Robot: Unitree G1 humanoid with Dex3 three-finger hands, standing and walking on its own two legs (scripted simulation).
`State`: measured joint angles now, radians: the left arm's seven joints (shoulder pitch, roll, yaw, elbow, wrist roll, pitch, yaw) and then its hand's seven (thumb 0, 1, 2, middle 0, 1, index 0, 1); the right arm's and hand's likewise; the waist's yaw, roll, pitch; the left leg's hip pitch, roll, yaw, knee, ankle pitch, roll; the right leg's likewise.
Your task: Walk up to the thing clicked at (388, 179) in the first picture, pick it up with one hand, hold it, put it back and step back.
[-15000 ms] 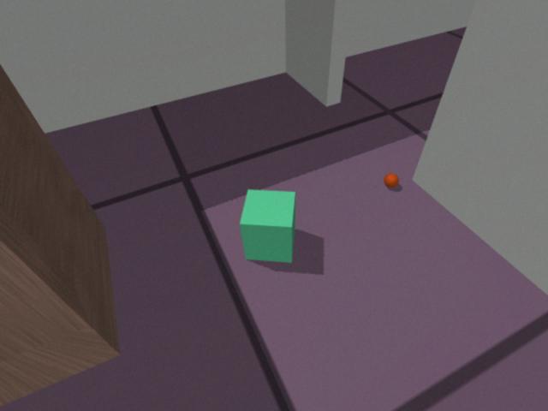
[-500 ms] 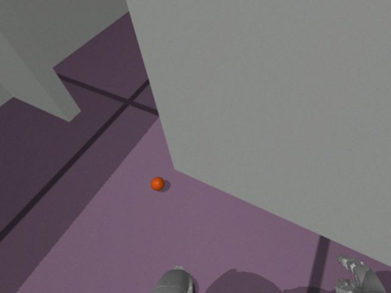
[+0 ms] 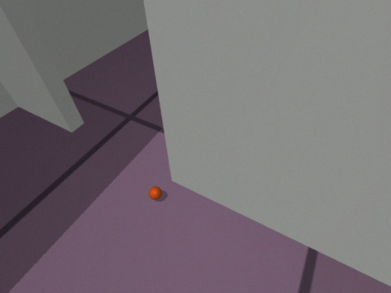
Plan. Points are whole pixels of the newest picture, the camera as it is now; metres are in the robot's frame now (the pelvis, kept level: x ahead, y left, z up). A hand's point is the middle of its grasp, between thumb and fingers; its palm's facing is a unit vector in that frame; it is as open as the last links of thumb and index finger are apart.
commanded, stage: walk up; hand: left
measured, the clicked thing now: (155, 193) +0.77 +0.27 -0.73
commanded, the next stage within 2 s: stand in 0.32 s
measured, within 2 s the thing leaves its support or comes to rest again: neither
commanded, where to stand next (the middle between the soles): +0.39 +0.00 m, yaw +1 degrees
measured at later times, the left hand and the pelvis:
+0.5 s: hand out of the picture +0.10 +0.26 -0.14, palm faces +0.00 -0.94 -0.34, open 7.4 cm; pelvis +0.01 +0.00 +0.01, yaw +0 degrees
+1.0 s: hand out of the picture +0.06 +0.25 -0.14, palm faces -0.03 -0.93 -0.36, open 7.4 cm; pelvis -0.01 +0.00 +0.02, yaw +0 degrees
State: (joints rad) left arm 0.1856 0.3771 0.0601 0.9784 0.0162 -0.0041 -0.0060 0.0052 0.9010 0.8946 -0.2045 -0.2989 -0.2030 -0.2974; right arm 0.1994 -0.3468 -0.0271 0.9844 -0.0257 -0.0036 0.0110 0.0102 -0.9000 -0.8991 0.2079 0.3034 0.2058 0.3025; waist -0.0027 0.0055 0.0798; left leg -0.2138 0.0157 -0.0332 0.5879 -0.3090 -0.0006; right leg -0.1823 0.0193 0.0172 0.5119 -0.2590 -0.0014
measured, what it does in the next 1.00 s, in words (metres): stands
